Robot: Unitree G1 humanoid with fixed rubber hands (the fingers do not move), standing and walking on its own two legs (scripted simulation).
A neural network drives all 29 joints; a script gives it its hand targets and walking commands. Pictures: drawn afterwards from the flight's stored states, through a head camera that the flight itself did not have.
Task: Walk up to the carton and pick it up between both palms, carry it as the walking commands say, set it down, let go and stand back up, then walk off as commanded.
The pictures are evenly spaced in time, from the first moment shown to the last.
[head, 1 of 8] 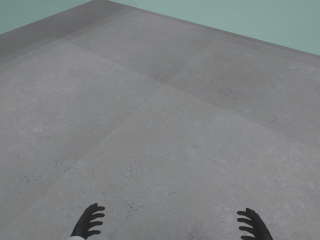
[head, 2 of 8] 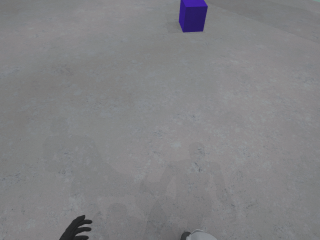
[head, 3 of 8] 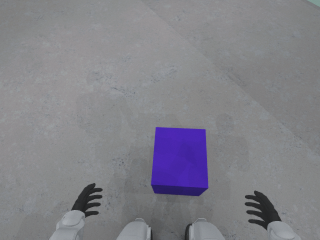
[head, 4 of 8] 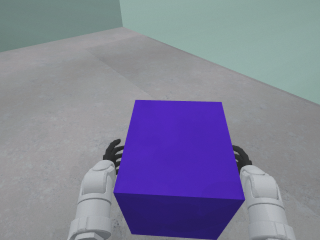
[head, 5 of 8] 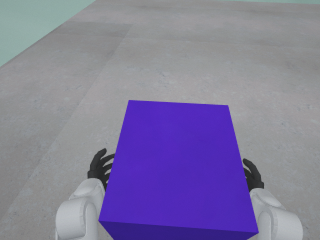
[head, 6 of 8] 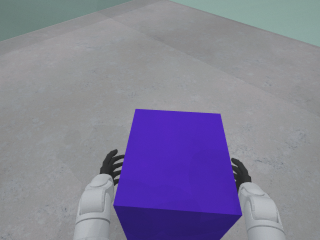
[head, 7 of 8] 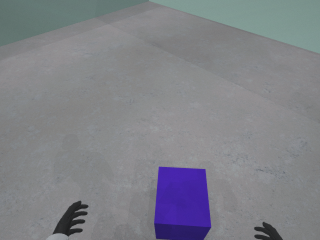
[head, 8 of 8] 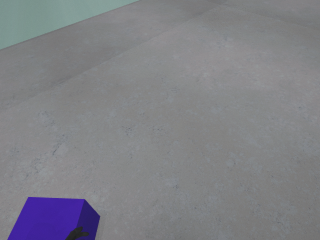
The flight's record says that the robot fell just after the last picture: no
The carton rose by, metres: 0.66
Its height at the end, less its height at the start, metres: +0.00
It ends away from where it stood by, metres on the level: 1.17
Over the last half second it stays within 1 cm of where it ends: yes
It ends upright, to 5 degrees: yes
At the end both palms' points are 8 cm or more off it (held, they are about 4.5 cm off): yes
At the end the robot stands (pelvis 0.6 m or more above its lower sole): yes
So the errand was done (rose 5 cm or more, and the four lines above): yes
